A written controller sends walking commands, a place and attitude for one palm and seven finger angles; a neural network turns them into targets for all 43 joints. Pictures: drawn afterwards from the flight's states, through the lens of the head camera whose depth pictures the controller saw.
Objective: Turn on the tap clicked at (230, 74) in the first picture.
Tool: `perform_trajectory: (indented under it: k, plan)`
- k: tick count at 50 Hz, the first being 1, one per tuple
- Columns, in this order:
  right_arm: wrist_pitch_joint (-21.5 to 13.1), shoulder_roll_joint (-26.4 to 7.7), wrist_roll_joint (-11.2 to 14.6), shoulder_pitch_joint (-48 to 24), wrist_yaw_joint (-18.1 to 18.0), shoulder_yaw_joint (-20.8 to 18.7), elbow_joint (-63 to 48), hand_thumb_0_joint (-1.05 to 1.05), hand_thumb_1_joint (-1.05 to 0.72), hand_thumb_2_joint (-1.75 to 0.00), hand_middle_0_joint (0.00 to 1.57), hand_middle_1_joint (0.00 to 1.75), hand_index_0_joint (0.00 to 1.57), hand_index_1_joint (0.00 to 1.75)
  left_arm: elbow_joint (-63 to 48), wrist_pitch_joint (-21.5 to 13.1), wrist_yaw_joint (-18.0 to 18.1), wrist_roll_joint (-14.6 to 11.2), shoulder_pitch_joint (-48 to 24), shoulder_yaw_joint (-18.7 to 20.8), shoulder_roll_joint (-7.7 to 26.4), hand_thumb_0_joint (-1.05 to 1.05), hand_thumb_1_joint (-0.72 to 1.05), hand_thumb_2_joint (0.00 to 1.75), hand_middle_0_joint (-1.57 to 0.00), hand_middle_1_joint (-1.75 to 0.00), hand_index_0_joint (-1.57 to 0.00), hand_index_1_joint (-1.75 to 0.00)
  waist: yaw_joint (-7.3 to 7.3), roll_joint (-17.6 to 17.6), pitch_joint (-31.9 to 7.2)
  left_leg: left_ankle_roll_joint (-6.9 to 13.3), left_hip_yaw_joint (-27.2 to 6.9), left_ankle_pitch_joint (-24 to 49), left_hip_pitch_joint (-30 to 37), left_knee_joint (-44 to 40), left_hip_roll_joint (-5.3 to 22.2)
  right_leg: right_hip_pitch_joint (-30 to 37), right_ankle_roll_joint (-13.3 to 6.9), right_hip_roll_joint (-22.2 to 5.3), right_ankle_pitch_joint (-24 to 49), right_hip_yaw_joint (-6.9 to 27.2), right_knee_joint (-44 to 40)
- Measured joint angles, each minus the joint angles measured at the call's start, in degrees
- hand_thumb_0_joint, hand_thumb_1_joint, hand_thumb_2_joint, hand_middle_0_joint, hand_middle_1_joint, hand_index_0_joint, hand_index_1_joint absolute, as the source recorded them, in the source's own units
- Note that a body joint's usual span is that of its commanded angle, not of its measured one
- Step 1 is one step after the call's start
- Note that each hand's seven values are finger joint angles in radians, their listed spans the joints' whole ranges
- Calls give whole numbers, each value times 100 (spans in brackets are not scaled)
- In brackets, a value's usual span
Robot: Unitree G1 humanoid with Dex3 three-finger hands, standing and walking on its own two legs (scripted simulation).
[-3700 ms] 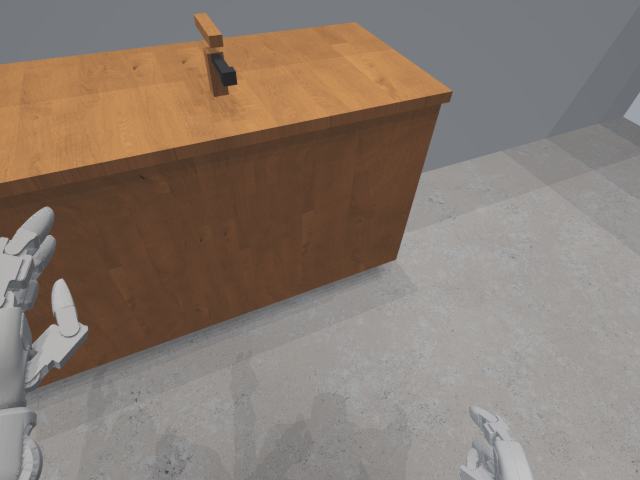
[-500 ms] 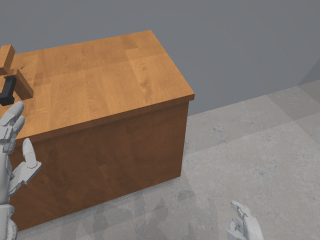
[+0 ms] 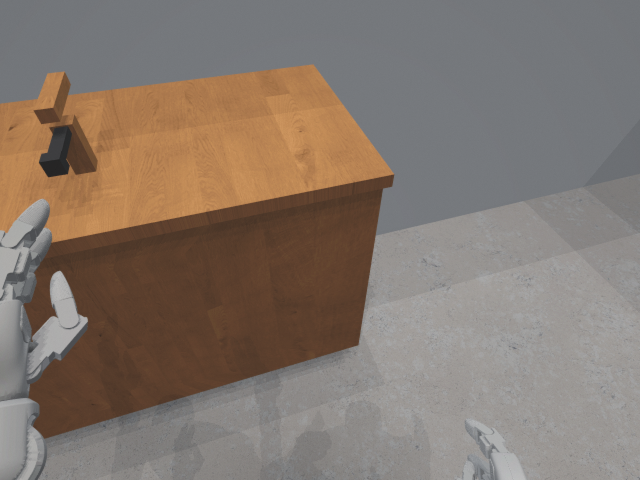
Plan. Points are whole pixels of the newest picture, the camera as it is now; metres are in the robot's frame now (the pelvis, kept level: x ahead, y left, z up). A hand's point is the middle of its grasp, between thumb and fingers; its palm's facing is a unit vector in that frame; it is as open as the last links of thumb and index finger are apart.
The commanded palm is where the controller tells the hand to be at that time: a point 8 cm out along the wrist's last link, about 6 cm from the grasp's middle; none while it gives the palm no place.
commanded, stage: come to a stop and stand still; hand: left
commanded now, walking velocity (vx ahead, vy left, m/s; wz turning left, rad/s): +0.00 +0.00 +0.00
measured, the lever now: (54, 164) +0.51 +0.46 +0.12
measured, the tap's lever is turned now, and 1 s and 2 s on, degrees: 0 0 0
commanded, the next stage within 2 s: look again from close up in 1.36 s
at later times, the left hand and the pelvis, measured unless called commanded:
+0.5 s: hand (39, 392) +0.15 +0.24 +0.17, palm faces +0.48 -0.78 -0.39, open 7.4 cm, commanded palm +0.10 +0.28 +0.18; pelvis -0.04 -0.01 -0.01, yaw +3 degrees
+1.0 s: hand (8, 462) +0.10 +0.24 +0.16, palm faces +0.48 -0.80 -0.35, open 7.4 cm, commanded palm +0.05 +0.28 +0.18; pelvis -0.09 -0.01 +0.00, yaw +4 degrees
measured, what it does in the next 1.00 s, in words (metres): steps on the spot: left foot, then right foot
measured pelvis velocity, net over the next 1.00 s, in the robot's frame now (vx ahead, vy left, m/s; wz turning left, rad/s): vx -0.09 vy -0.01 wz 0.08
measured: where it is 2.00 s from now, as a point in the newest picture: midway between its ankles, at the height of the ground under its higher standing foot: outside the picture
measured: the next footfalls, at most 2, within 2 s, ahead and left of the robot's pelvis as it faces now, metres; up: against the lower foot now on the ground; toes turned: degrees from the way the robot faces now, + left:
left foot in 0.58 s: +0.02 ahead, +0.11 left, +0.00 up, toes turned +7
right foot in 0.78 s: -0.01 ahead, -0.11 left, +0.00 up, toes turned +6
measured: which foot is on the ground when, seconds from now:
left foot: down 0.00-0.42, up 0.44-0.56, down 0.58-1.00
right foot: down 0.00-0.64, up 0.66-0.76, down 0.78-1.00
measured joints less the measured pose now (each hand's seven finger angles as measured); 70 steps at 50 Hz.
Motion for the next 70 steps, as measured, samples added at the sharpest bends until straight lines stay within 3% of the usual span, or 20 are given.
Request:
perform_trajectory:
  k: [4, 12, 15, 19, 23, 26, 28, 32, 37, 39, 40, 44, 48, 60, 70]
  plan:
    - [44, -4, -17, -79, 15, 25, 61, 1, -90, -90, 20, 30, 20, 30, -99, 28, -11, -46, -3, -20, 66, 2, 89, 90, -21, -30, -21, -30, -51, -46, 134, 14, -29, 361, -14, -125, -28, -22, 21, 1, 143, 13, -85]
    - [68, -28, 32, 107, -40, -55, -70, 1, -90, -90, 20, 30, 20, 30, -267, 45, -21, -29, 180, 105, 250, 2, 89, 90, -21, -30, -21, -30, -129, -78, 141, 53, 3, 735, 77, -469, 25, -81, 305, 60, -783, 88, 80]
    - [18, -36, 53, 132, -55, -108, -80, 1, -90, -90, 20, 30, 20, 30, -234, 10, -35, -14, 102, 168, 295, 2, 89, 90, -21, -30, -21, -30, -155, -71, 194, 67, 74, 842, 28, -359, 62, -134, 368, 37, -802, 92, 292]
    - [-10, -54, 74, 105, -29, -139, 16, 1, -90, -90, 20, 30, 20, 30, -137, -6, -62, 8, 121, 167, 218, 2, 89, 90, -21, -30, -21, -30, -153, -24, 186, 14, 175, 601, -56, -17, 142, -109, 211, 32, -402, 79, 405]
    - [-4, -101, 15, -20, -5, -156, 118, 1, -90, -90, 20, 30, 20, 30, -146, 36, -87, 22, 187, 101, 51, 2, 89, 90, -21, -30, -21, -30, -21, -29, 96, -39, 140, -292, -326, 513, 81, -229, -40, 38, -218, 140, 375]
    - [22, -126, -28, -176, 8, -136, 197, 1, -90, -90, 20, 30, 20, 30, -197, 21, -75, 30, 87, 56, 26, 2, 89, 90, -21, -30, -21, -30, 57, -124, 84, -28, 103, -378, -281, 894, -23, -311, -67, 0, 18, 160, 254]
    - [32, -140, -24, -213, -4, -114, 162, 1, -90, -90, 20, 30, 20, 30, -213, -1, -75, 13, -16, 34, 50, 2, 89, 90, -21, -30, -21, -30, 29, -125, 28, -10, 93, -344, 36, 503, -40, -370, -39, 11, 102, 96, 180]
    - [5, -71, -3, -262, -13, -73, 31, 1, -90, -90, 20, 30, 20, 30, -184, -68, -57, -17, -144, 84, 163, 2, 89, 90, -21, -30, -21, -30, 3, -249, 163, 85, 168, 761, 286, -78, -72, -389, 136, 31, -293, 205, 274]
    - [-59, 47, 90, 195, -41, -82, -165, 1, -90, -90, 20, 30, 20, 30, -4, 8, -98, 42, 152, 81, 210, 2, 89, 90, -21, -30, -21, -30, -184, -61, -191, 152, 149, 616, 163, -134, 129, -2, 439, 66, -859, 270, 1084]
    - [-107, 76, 102, 357, -21, -49, -134, 1, -90, -90, 20, 30, 20, 30, 7, -6, -77, 51, 210, 106, 248, 2, 89, 90, -21, -30, -21, -30, -180, -112, -366, 77, 198, 672, -48, -80, 164, 500, 413, -4, -927, 304, 657]
    - [-121, 49, 101, 336, -10, -39, -65, 1, -90, -90, 20, 30, 20, 30, 32, -35, -60, 46, 199, 116, 184, 2, 89, 90, -21, -30, -21, -30, -120, -45, -365, 27, 195, 766, -142, -43, 241, 545, 266, 62, -876, 290, 485]
    - [-157, -64, 82, 149, 11, -57, 170, 1, -90, -90, 20, 30, 20, 30, 85, -80, -18, -50, 126, 45, -11, 2, 89, 90, -21, -30, -21, -30, 6, 151, -99, -56, 112, 839, -197, -101, 351, 544, 81, 196, -594, 234, 277]
    - [-143, -153, 60, 42, -2, -86, 232, 1, -90, -90, 20, 30, 20, 30, 10, -20, -34, -114, 146, -69, -57, 2, 89, 90, -20, -30, -21, -30, 71, 140, -18, -42, 58, 793, -152, -212, 271, 546, 98, 208, -471, 331, 166]
    - [-124, -128, 90, 2, -77, -85, -104, 1, -90, -90, 20, 30, 20, 30, -23, -63, -51, -135, 212, 79, 224, 2, 89, 90, -21, -30, -21, -30, -161, -16, -137, 21, 157, 1215, 2, -752, 200, 604, 213, 164, -291, 486, -224]
    - [-129, -68, 84, 21, -53, -20, 17, 1, -90, -90, 20, 30, 20, 30, -89, -15, -30, -130, 388, -34, 68, 2, 89, 90, -21, -30, -21, -30, -37, 31, -114, 38, 155, 1189, -14, -692, 209, 638, 209, 171, -312, 486, -260]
